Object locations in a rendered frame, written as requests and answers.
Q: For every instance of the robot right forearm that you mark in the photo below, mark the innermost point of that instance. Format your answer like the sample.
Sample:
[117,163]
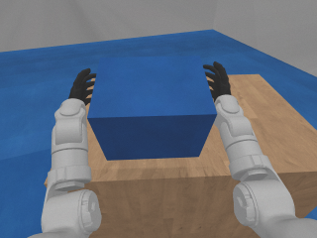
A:
[247,161]

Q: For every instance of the robot right hand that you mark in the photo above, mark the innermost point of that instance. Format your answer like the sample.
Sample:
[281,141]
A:
[221,85]

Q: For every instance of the carton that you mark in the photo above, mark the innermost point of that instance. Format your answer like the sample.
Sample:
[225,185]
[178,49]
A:
[151,107]

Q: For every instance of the robot left forearm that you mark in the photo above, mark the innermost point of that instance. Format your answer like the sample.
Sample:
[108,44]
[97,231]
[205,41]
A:
[70,169]

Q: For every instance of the robot right upper arm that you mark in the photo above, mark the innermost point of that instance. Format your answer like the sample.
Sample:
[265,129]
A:
[266,206]

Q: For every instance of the pedestal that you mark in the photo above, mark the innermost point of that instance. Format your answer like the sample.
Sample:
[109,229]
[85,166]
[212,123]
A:
[192,197]

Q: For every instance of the robot left hand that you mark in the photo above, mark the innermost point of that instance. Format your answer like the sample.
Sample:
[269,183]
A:
[78,90]

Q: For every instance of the robot left upper arm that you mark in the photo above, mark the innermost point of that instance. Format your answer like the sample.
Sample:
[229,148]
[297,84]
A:
[73,214]

